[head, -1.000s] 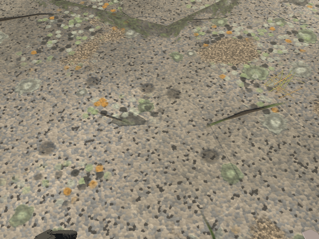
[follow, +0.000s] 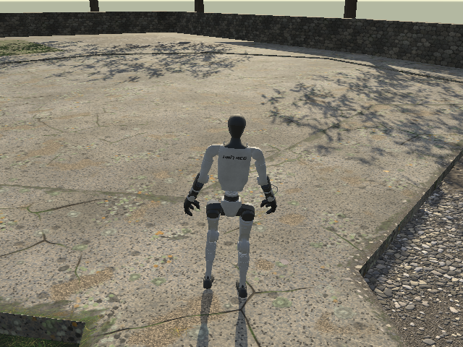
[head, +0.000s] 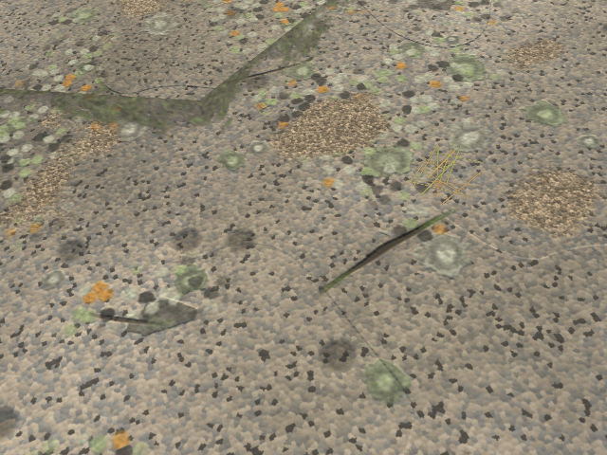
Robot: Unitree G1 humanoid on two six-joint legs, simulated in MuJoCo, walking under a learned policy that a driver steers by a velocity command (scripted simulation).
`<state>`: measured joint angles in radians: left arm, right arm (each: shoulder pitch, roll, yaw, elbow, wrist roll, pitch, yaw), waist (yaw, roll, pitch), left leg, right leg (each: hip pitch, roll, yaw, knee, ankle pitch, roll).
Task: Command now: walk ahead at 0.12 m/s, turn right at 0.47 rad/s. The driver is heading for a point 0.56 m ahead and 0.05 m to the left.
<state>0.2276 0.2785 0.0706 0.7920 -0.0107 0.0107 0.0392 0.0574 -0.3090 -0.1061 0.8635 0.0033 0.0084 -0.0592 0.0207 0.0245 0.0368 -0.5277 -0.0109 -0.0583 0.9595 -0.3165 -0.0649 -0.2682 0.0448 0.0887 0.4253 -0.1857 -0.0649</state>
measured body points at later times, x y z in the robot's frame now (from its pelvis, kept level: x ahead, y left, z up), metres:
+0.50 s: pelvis +0.13 +0.02 +0.00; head +0.16 +0.04 +0.45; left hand +0.33 +0.27 -0.11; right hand +0.09 -0.25 -0.13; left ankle +0.05 +0.15 -0.75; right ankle +0.25 -0.15 -0.70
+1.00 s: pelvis +0.39 -0.06 +0.00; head +0.41 -0.06 +0.45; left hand +0.42 +0.22 -0.13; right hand +0.55 -0.33 -0.11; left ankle +0.55 +0.11 -0.68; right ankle +0.34 -0.15 -0.75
